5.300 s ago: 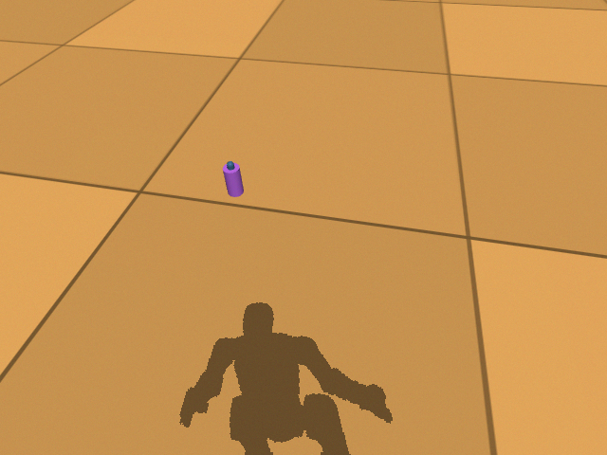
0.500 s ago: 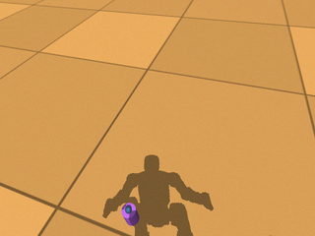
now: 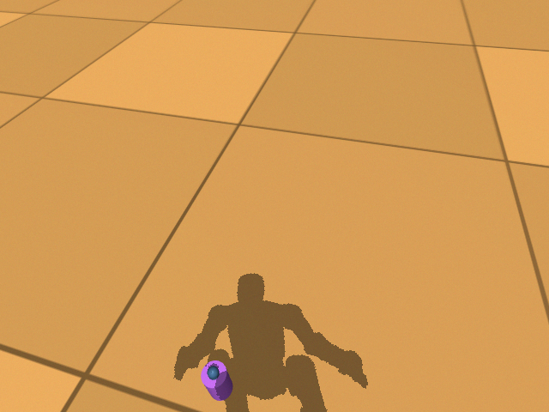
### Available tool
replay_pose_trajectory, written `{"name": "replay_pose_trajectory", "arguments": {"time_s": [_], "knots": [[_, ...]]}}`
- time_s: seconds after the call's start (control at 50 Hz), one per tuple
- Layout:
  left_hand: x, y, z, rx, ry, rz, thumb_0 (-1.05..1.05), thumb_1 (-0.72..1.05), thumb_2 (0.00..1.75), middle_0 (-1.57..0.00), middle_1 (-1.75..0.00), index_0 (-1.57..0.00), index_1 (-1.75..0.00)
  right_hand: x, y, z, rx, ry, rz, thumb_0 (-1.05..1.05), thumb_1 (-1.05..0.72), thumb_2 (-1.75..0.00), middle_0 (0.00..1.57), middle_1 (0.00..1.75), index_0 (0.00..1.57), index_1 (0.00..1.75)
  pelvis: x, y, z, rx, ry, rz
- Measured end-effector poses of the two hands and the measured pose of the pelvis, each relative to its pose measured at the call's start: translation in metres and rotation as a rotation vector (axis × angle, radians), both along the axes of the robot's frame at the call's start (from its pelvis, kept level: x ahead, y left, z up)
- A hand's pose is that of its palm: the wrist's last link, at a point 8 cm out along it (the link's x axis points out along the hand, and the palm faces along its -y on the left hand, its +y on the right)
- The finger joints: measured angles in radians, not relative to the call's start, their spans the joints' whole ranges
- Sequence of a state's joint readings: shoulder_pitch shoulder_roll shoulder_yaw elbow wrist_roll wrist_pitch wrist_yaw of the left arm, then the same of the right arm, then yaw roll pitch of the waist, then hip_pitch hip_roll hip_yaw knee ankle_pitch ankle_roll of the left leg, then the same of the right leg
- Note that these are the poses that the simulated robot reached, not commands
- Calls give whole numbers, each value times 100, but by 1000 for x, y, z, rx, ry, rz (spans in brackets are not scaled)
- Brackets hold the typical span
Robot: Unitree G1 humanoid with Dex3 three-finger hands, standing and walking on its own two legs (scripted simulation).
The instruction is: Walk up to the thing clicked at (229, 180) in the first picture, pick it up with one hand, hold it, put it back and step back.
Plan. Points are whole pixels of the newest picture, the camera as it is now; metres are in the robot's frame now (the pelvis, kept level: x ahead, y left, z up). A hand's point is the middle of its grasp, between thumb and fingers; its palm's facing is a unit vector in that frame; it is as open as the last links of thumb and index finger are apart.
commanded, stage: walk up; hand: left
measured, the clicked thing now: (216, 379) +0.38 +0.23 -0.69
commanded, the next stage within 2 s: stand in 0.40 s
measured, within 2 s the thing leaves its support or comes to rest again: neither
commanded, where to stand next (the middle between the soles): +0.05 +0.01 m, yaw +1 degrees
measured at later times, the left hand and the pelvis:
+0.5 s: hand out of the picture +0.09 +0.25 -0.16, palm faces -0.02 -0.94 -0.34, open 7.4 cm; pelvis +0.01 +0.00 +0.00, yaw +0 degrees
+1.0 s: hand out of the picture +0.08 +0.24 -0.15, palm faces -0.03 -0.94 -0.35, open 7.4 cm; pelvis +0.00 -0.01 +0.00, yaw +0 degrees
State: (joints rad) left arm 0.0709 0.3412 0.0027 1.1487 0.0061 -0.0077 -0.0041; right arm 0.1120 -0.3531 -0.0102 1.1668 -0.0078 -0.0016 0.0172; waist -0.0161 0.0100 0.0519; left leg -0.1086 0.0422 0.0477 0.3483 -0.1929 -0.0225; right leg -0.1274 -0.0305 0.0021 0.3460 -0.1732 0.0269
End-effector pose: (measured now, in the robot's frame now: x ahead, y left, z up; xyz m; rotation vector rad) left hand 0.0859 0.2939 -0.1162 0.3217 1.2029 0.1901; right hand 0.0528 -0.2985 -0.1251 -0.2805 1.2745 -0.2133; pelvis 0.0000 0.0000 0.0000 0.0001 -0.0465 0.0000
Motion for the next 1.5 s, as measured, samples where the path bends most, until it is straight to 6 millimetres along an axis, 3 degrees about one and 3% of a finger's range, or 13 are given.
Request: {"name": "replay_pose_trajectory", "arguments": {"time_s": [0.28,0.64,1.16,1.5], "knots": [[-9,2,-1,5,22,16,1,90,89,-20,-30,-21,-30,14,3,0,7,-28,11,0,-90,-90,20,30,20,30,3,0,0,1,1,-5],[-2,-2,-2,-1,14,3,1,90,89,-20,-30,-21,-30,27,0,7,-7,-44,23,0,-90,-90,20,30,20,30,5,-3,2,1,6,0],[-15,-7,-1,4,36,11,1,90,89,-21,-30,-21,-30,14,-8,3,0,-11,24,0,-90,-90,20,30,20,30,4,-10,2,0,9,4],[-7,-8,-1,4,20,6,1,90,89,-21,-30,-21,-30,21,-9,5,-6,-27,29,0,-90,-90,20,30,20,30,8,-11,1,-1,8,4]]}}
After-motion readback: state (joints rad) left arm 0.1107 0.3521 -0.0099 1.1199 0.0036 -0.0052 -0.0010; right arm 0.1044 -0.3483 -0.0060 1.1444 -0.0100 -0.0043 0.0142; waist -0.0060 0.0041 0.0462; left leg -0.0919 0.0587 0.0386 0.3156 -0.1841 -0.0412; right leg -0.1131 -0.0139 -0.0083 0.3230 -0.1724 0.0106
